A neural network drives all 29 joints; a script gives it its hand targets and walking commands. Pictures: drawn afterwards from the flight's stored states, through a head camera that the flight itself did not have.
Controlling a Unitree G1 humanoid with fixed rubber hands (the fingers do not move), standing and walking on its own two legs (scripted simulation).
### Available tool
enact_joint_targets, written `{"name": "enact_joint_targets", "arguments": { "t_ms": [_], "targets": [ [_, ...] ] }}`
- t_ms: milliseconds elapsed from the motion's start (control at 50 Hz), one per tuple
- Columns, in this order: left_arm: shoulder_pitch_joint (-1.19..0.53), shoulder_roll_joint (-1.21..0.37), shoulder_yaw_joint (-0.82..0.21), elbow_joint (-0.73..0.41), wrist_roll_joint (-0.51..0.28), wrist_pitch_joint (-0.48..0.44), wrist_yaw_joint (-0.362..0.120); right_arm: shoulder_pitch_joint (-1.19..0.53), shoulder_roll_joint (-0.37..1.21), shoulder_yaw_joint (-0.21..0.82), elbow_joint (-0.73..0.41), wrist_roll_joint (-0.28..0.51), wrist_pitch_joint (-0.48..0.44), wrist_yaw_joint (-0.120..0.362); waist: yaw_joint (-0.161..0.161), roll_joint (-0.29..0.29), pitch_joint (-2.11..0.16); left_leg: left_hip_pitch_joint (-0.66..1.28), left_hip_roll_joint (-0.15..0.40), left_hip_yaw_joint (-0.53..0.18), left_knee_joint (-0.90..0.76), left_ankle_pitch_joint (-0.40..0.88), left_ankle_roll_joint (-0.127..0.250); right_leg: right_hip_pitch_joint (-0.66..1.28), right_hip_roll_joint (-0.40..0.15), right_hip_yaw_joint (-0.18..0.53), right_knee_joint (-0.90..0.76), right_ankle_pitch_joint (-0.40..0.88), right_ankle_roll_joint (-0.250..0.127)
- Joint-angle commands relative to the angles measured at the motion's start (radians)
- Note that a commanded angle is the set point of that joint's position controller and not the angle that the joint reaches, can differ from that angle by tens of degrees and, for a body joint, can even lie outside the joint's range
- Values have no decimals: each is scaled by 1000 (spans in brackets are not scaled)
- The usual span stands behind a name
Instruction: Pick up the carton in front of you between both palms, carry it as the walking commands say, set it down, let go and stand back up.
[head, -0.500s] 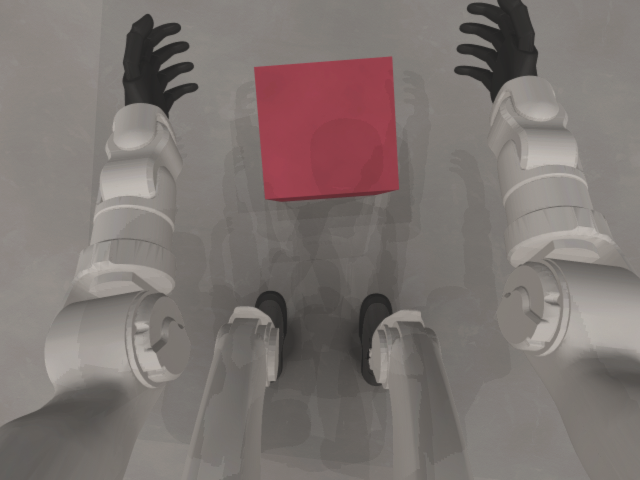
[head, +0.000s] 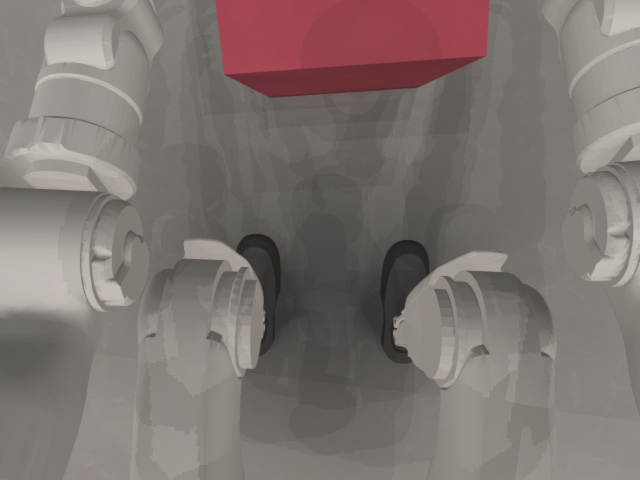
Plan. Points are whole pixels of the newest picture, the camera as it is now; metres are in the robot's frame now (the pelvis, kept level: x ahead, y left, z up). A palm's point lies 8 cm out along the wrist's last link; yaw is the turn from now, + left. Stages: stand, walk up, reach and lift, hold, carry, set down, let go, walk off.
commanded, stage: reach and lift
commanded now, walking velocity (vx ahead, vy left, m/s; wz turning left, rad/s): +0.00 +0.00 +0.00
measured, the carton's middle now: out of the picture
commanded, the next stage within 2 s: none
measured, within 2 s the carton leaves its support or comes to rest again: leaves its support in 0.96 s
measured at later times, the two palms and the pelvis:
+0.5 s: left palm out of the picture +0.56 +0.16 -0.19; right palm out of the picture +0.58 -0.17 -0.19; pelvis +0.01 +0.00 -0.02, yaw +1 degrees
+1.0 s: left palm out of the picture +0.57 +0.15 -0.17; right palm out of the picture +0.58 -0.15 -0.18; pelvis +0.01 +0.00 -0.03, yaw +0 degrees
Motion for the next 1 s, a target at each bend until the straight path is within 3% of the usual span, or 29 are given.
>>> {"name": "enact_joint_targets", "arguments": {
  "t_ms": [0,120,220,360,560,580,600,660,700,740,840,920,980],
  "targets": [
    [-294,142,-1,-63,-5,-38,-6,-319,-125,4,-68,8,-38,3,19,-66,-1229,565,0,53,-107,240,-17,666,-5,-2,-123,235,23],
    [-349,152,-57,-105,-56,-58,12,-384,-160,26,-131,40,-61,-5,-6,-57,-1361,689,-16,46,-39,378,-15,701,2,-23,-51,344,24],
    [-306,130,-65,-137,-65,-53,28,-341,-138,47,-145,54,-58,-4,4,-67,-1414,716,-36,55,-21,442,-18,749,11,-30,-31,407,25],
    [-210,77,-6,-54,5,-56,5,-235,-68,14,-60,7,-57,15,14,-62,-1146,556,-36,52,-48,340,-16,587,13,-11,-65,311,28],
    [-333,-46,-25,-94,24,-56,-8,-342,53,34,-105,-17,-55,18,-7,-62,-1134,588,-55,51,-63,282,-17,638,31,-8,-92,256,18],
    [-353,-84,-29,-100,34,-52,-15,-354,89,34,-111,-34,-51,22,-12,-65,-1126,595,-62,49,-63,278,-14,649,35,-8,-94,251,14],
    [-412,-247,-67,-120,30,-42,-45,-410,258,73,-129,-31,-42,52,-17,-65,-1128,607,-71,49,-60,276,-11,657,47,-7,-93,251,9],
    [-554,-701,-125,-149,70,5,-175,-484,739,111,-127,-64,1,182,-17,-63,-1027,560,-99,64,-48,224,-8,611,74,-24,-79,208,6],
    [-555,-857,-122,-172,100,43,-250,-449,913,87,-160,-93,33,253,-18,-59,-972,516,-107,81,-38,190,0,583,84,-45,-71,190,-1],
    [-546,-934,-123,-202,107,72,-295,-420,992,71,-191,-104,58,296,-21,-49,-956,488,-108,85,-30,186,9,559,89,-57,-60,193,-9],
    [-568,-1054,-194,-305,33,105,-325,-446,1088,128,-313,-59,93,324,-31,-48,-1151,575,-109,86,-15,261,22,612,84,-70,-44,257,-20],
    [-611,-1150,-282,-449,-41,123,-310,-529,1186,215,-524,10,111,308,-26,-67,-1602,725,-119,97,-13,450,18,828,96,-78,-38,470,-10],
    [-589,-1216,-298,-563,-37,161,-306,-550,1253,244,-698,15,140,293,-25,-92,-1941,762,-137,98,-38,572,17,1000,112,-74,-62,648,0]
  ]
}}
